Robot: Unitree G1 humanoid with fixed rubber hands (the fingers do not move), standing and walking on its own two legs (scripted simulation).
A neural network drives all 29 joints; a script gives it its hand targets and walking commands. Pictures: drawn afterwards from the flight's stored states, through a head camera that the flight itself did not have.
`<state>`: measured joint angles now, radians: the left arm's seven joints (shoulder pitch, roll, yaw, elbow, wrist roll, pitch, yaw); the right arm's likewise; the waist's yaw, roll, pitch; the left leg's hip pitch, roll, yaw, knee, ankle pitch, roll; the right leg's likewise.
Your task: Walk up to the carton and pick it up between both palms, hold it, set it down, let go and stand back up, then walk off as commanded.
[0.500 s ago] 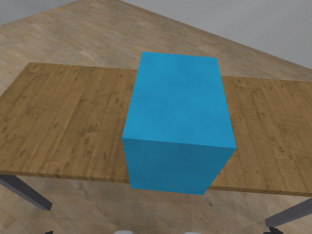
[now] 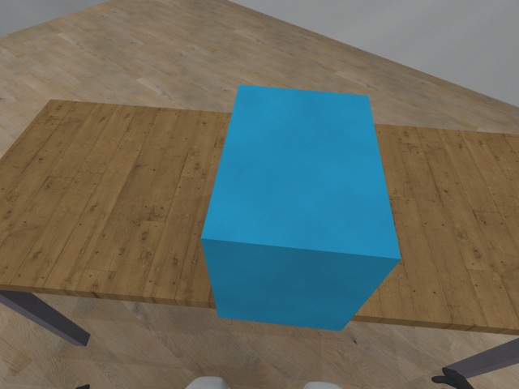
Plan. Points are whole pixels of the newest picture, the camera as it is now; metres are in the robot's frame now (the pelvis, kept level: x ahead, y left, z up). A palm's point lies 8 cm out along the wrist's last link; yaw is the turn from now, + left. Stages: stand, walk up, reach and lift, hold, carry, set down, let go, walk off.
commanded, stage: walk up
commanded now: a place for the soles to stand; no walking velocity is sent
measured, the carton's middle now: (291, 209) +0.38 -0.03 +0.03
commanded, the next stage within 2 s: none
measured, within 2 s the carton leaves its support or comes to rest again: neither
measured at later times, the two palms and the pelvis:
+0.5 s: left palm out of the picture +0.07 +0.28 -0.09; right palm out of the picture +0.10 -0.35 -0.10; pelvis +0.01 -0.04 +0.00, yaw -1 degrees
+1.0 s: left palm out of the picture +0.11 +0.30 -0.10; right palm out of the picture +0.13 -0.33 -0.09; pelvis +0.03 -0.02 +0.00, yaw +0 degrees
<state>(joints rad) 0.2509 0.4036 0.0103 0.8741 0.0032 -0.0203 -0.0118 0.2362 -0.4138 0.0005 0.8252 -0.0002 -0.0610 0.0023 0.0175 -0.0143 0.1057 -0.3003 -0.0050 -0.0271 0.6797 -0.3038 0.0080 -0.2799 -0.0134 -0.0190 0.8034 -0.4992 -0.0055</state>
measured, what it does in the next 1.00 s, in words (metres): steps on the spot: right foot, then left foot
